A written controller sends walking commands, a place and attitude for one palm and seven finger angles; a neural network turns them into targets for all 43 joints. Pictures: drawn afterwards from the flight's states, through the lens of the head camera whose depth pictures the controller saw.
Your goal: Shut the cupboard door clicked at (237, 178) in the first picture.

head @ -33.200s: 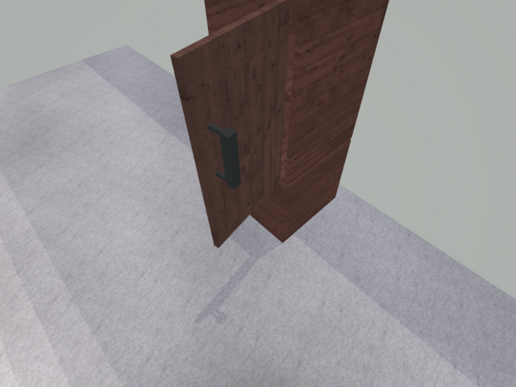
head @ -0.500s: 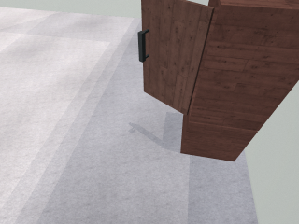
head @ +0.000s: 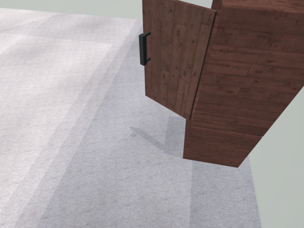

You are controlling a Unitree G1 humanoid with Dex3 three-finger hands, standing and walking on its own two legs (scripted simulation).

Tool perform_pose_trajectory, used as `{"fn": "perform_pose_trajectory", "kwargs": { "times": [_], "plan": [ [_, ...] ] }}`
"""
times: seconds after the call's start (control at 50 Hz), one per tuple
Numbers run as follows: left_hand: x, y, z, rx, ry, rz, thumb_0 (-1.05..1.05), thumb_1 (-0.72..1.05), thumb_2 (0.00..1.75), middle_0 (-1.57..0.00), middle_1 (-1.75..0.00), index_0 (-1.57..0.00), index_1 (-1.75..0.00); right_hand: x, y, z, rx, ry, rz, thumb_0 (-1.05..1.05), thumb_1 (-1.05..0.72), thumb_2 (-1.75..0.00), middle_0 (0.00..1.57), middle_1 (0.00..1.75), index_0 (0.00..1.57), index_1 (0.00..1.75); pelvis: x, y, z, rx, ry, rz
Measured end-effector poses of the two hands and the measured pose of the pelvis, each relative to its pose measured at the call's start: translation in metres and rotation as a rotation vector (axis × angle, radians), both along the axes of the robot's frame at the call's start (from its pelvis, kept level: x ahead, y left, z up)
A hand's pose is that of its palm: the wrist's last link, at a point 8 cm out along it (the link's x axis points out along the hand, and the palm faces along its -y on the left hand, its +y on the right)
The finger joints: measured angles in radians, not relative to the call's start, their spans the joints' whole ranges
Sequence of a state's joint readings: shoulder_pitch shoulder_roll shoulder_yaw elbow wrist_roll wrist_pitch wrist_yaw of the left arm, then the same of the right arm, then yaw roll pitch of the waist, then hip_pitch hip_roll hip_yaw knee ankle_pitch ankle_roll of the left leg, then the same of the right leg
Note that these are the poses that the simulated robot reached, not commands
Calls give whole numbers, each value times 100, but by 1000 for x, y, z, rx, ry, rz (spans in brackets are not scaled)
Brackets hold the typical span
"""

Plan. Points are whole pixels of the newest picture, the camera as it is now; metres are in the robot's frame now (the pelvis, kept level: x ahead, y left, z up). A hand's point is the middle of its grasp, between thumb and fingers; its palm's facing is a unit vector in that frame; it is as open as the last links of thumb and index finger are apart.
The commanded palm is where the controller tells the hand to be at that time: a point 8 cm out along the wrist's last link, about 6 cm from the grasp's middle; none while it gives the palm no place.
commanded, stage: walk to a spot facing it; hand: left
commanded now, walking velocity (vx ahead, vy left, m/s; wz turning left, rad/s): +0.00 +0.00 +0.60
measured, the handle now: (145, 48) +0.90 +0.08 +0.00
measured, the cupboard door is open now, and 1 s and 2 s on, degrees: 61 61 61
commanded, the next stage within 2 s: none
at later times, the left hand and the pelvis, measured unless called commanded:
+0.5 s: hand out of the picture -0.02 +0.26 -0.20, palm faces +0.28 -0.92 -0.26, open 7.4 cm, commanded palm none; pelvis -0.02 +0.04 -0.03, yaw +16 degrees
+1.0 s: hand out of the picture -0.07 +0.22 -0.17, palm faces +0.57 -0.77 -0.27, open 7.4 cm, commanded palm none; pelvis -0.01 +0.00 -0.01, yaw +37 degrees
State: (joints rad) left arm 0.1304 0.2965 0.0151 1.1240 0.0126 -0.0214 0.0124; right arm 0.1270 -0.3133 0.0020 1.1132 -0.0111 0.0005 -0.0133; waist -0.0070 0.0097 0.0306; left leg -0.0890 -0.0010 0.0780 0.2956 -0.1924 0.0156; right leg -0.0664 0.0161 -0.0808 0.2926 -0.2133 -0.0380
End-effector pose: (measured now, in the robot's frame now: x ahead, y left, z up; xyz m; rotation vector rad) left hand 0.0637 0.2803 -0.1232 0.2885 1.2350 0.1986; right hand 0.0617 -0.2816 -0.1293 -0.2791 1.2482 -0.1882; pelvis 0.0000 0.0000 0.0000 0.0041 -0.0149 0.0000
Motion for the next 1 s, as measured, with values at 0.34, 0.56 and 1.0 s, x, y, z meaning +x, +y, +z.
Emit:
{"fn": "perform_pose_trajectory", "kwargs": {
  "times": [0.34, 0.56, 1.0],
  "plan": [
    [-71, -11, -36, -88, 51, 206, 0, 90, 90, -21, -30, -21, -30, 5, 66, -24, 88, 108, 107, 0, -90, -90, 20, 30, 20, 30, -8, 17, -18, 4, -17, 183],
    [-99, 24, -30, -55, 21, 351, 1, 91, 90, -20, -30, -20, -30, 25, 99, -27, 73, 94, 269, 0, -90, -90, 20, 30, 21, 30, -20, 35, -20, -14, 26, 315],
    [-167, -31, -17, -34, -65, 630, 0, 90, 90, -21, -30, -21, -30, 146, 116, -12, 72, -7, 600, 1, -91, -90, 19, 30, 20, 30, -15, 4, -15, 31, 28, 642]
  ]
}}
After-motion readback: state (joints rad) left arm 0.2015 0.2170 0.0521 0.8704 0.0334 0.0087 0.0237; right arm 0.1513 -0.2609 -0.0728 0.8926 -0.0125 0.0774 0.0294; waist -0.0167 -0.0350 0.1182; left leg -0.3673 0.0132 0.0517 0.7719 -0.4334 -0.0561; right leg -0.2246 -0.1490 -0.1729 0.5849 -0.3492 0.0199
